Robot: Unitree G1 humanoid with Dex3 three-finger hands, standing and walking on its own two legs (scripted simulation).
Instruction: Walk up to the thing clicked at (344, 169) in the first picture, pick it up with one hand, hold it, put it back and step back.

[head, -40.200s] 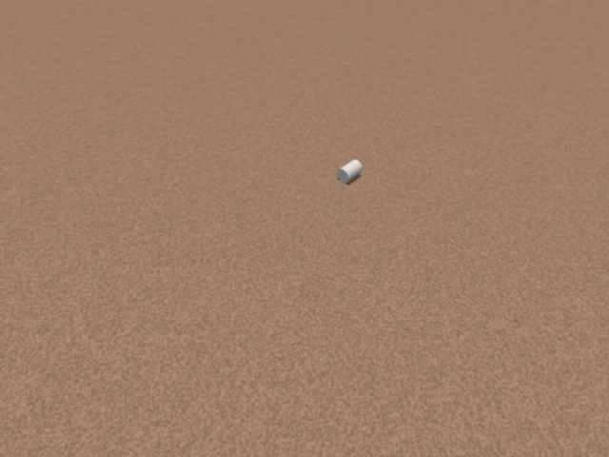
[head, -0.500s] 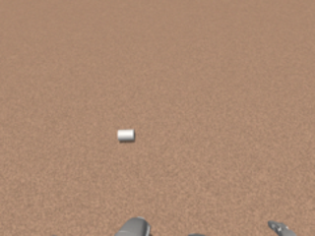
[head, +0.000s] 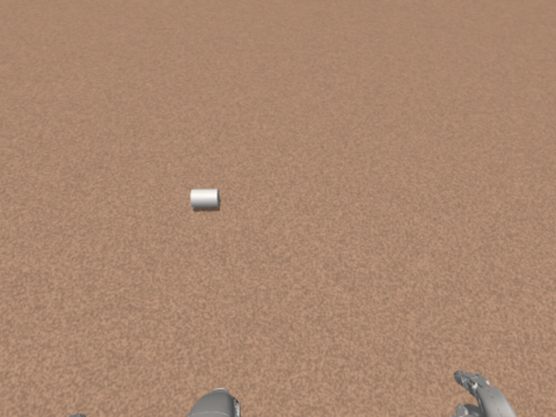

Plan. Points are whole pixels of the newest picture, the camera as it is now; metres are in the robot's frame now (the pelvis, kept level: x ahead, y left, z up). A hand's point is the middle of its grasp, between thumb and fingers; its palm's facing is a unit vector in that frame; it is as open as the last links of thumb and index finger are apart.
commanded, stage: step back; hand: left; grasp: from above
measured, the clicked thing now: (205, 198) +1.01 +0.32 -0.71
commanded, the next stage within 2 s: stand in 1.18 s
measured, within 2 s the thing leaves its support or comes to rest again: neither
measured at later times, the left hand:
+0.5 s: hand out of the picture -0.04 +0.28 -0.14, palm faces +0.10 -0.92 -0.38, open 7.4 cm
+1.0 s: hand out of the picture +0.02 +0.26 -0.14, palm faces +0.12 -0.93 -0.34, open 7.4 cm
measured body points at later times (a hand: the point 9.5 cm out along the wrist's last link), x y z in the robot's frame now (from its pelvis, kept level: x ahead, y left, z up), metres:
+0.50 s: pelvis -0.08 -0.01 +0.01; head -0.07 +0.01 +0.46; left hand -0.05 +0.33 -0.11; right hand -0.01 -0.31 -0.11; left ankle -0.08 +0.12 -0.72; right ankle -0.05 -0.13 -0.69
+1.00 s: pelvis -0.03 +0.00 +0.01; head -0.01 +0.01 +0.46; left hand +0.01 +0.31 -0.12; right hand +0.09 -0.29 -0.11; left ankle -0.02 +0.12 -0.72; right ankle -0.02 -0.13 -0.72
